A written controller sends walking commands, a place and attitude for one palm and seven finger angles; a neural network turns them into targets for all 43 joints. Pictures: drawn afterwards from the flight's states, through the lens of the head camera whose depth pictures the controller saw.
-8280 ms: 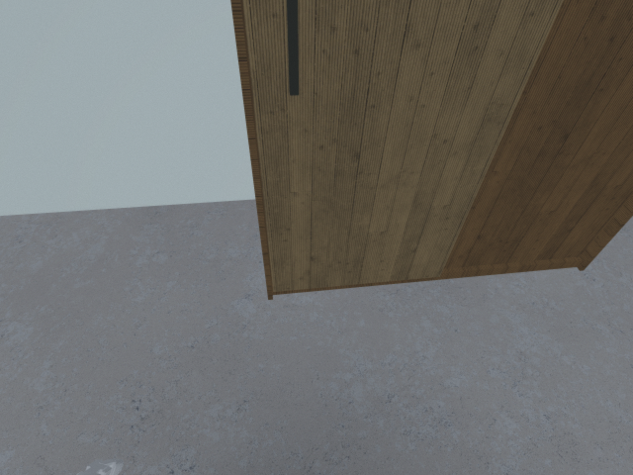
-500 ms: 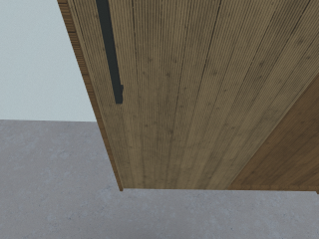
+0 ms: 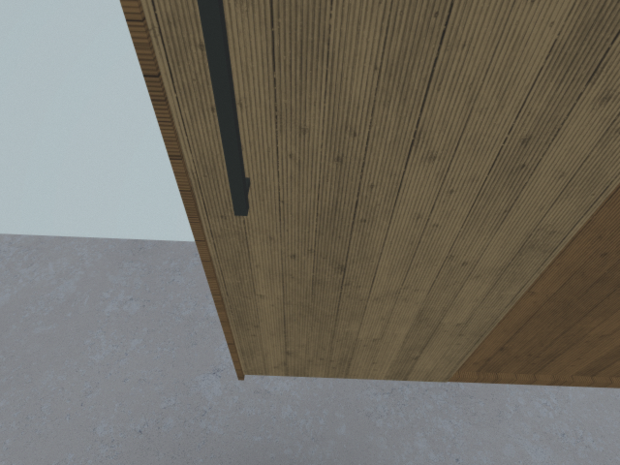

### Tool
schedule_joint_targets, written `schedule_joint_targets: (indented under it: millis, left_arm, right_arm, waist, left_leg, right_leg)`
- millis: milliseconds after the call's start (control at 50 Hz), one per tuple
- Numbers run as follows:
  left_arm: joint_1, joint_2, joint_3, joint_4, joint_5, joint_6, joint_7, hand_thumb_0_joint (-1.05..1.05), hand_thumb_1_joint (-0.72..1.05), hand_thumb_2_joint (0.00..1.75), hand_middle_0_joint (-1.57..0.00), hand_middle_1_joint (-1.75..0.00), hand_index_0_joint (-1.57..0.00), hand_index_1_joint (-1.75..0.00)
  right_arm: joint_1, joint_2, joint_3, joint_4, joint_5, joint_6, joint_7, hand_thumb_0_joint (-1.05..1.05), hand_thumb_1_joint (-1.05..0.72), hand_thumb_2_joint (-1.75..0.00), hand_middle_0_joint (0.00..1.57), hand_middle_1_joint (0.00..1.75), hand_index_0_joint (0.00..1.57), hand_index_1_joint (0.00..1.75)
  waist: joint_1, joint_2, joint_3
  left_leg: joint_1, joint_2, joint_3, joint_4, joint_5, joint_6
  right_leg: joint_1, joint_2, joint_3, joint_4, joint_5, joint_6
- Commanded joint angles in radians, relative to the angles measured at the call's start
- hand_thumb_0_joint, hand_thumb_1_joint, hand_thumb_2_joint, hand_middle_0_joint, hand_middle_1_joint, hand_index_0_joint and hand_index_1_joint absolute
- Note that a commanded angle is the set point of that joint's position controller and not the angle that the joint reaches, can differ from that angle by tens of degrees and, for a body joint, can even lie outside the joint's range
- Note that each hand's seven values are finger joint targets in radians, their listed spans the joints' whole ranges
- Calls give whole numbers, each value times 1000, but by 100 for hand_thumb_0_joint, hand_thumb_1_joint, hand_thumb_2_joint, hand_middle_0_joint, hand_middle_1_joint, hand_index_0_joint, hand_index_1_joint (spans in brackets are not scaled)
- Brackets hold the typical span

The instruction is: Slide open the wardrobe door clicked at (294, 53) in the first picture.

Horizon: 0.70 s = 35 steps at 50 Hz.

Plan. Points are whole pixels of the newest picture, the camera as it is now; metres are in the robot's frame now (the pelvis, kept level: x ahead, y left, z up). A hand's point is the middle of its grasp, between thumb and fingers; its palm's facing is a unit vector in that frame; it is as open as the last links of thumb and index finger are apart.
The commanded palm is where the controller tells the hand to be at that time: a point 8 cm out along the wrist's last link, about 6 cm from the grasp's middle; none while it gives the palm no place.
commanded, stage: look again from close up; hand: left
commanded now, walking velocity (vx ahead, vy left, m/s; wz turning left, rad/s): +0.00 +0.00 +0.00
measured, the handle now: (230, 103) +0.45 +0.14 +0.24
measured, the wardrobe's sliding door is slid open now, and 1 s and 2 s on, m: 0.00 0.00 0.00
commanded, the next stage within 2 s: raise the hand with hooked fingers in 0.58 s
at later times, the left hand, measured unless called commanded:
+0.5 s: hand out of the picture +0.06 +0.21 -0.17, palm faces -0.02 -0.96 -0.28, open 7.4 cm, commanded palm none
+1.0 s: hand (165, 407) +0.18 +0.19 +0.00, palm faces +0.03 -1.00 -0.08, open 8.1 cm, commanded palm +0.13 +0.26 -0.01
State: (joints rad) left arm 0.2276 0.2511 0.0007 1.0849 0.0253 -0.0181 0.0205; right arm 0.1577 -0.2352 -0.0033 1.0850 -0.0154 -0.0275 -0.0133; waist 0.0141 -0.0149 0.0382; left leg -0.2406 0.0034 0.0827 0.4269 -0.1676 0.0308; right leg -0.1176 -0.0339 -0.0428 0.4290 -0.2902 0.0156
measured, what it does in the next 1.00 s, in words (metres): stands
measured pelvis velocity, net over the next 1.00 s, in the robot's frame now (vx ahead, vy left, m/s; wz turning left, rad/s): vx -0.02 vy -0.03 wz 0.01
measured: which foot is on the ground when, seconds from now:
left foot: down 0.00-1.00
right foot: down 0.00-1.00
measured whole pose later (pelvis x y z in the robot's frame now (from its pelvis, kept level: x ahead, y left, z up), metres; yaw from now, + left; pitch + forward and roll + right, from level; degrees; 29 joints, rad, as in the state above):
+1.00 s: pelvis -0.02 -0.03 -0.05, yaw +1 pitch +7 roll +0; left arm 0.34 0.26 0.26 0.22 -0.30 -0.49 -0.38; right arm 0.17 -0.23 -0.03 0.63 0.03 -0.25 -0.03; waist -0.01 0.00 -0.10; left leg -0.66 0.05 0.04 0.86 -0.32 -0.01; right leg -0.54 -0.01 -0.07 0.90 -0.48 -0.03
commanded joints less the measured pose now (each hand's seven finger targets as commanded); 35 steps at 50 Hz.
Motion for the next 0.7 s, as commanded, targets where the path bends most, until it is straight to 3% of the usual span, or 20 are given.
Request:
schedule_joint_targets:
  millis: [0,80,120,260,420,580,640,660,680]
  left_arm:
    - [8,157,28,-42,-5,-16,3,0,90,90,-20,-30,-20,-30]
    - [-9,168,26,-39,-7,-12,0,0,90,90,-20,-30,-20,-30]
    - [-11,176,28,-39,-7,-15,1,0,90,90,-20,-30,-20,-30]
    - [-29,185,26,-37,-9,-13,0,0,90,90,-20,-30,-20,-30]
    - [-24,178,27,-30,-9,-12,1,0,90,90,-20,-30,-20,-30]
    - [-15,160,24,-20,-10,-9,1,0,90,90,-20,-30,-20,-30]
    - [-3,154,24,-19,-9,-11,2,0,90,90,-20,-30,-20,-30]
    - [83,49,1,-13,2,-24,50,0,90,90,-20,-30,-20,-30]
    - [-643,426,339,-1453,-164,-227,43,0,88,89,-20,-32,-20,-32]
  right_arm:
    - [2,-157,-26,-39,4,-15,-5,0,-90,-90,20,30,20,30]
    - [-10,-176,-22,-35,3,-13,-3,0,-90,-90,20,30,20,30]
    - [-12,-177,-21,-33,3,-15,-4,0,-90,-90,20,30,20,30]
    - [-14,-186,-18,-20,3,-13,-4,0,-90,-90,20,30,20,30]
    - [-9,-175,-15,-7,3,-13,-7,0,-90,-90,20,30,20,30]
    - [2,-166,-12,1,3,-10,-8,0,-90,-90,20,30,20,30]
    - [9,-156,-11,3,4,-12,-9,0,-90,-90,20,30,20,30]
    - [27,-111,-12,-56,12,-10,0,0,-90,-90,20,30,20,30]
    - [56,-220,-59,-382,56,-128,-36,0,-90,-90,20,30,20,30]
  waist:
    - [-8,26,-35]
    - [-10,34,-33]
    - [-7,13,-53]
    - [-8,18,-56]
    - [-8,21,-49]
    - [-9,32,-24]
    - [-7,12,-34]
    - [-14,24,26]
    - [-88,156,-451]
  left_leg:
    - [97,122,-135,-83,137,11]
    - [100,122,-142,-106,93,7]
    - [109,122,-136,-92,151,8]
    - [120,122,-136,-99,164,3]
    - [128,121,-130,-98,188,1]
    - [121,120,-130,-116,131,-4]
    - [125,118,-128,-104,167,-3]
    - [68,121,-85,85,220,-23]
    - [349,-13,-96,11,336,-17]
  right_leg:
    - [-69,-90,81,-87,137,-40]
    - [-71,-93,80,-101,90,-39]
    - [-50,-98,82,-98,150,-39]
    - [-39,-100,80,-110,157,-36]
    - [-31,-101,78,-116,187,-36]
    - [-50,-97,76,-131,125,-34]
    - [-36,-99,75,-128,170,-34]
    - [-93,-116,110,-111,310,-17]
    - [-50,0,-10,4,432,-49]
